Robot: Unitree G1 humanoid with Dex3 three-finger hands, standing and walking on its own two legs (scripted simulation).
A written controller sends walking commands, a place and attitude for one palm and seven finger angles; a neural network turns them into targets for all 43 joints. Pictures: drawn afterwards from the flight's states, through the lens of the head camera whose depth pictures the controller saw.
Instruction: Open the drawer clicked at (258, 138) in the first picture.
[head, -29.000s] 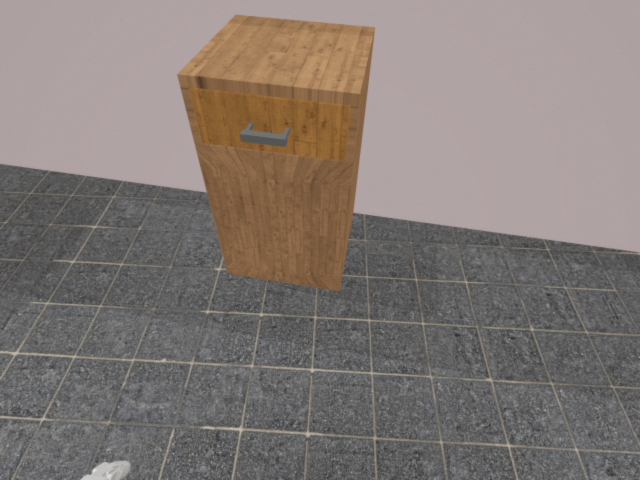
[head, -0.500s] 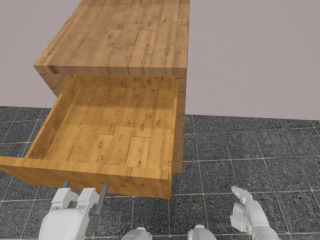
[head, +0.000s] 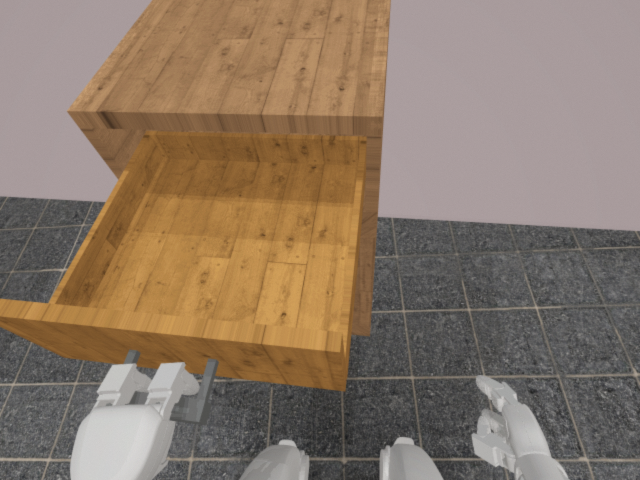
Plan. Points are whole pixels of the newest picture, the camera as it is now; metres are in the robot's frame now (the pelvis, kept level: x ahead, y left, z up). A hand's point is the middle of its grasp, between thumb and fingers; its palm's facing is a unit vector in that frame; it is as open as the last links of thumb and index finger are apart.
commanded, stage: open the thumb to release the handle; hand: left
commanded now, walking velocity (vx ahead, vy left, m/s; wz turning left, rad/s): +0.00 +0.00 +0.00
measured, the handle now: (163, 385) +0.22 +0.21 +0.02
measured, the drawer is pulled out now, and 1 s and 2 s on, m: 0.30 0.30 0.30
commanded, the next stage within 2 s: lift the hand off the handle in 0.30 s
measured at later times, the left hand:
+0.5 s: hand (156, 444) +0.16 +0.20 +0.00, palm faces -0.02 -0.12 -0.99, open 13.6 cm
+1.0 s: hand (152, 428) +0.17 +0.20 +0.02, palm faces -0.01 -0.12 -0.99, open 13.7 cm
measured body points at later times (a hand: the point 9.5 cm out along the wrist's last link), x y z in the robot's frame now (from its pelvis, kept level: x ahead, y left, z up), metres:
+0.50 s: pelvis -0.01 +0.00 +0.01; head +0.06 -0.03 +0.46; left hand +0.16 +0.21 +0.05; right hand +0.20 -0.22 -0.09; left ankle -0.01 +0.12 -0.64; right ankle +0.03 -0.08 -0.64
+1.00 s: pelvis -0.01 +0.00 +0.03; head +0.05 -0.03 +0.47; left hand +0.17 +0.21 +0.07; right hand +0.19 -0.21 -0.08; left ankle -0.01 +0.12 -0.64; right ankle +0.03 -0.08 -0.64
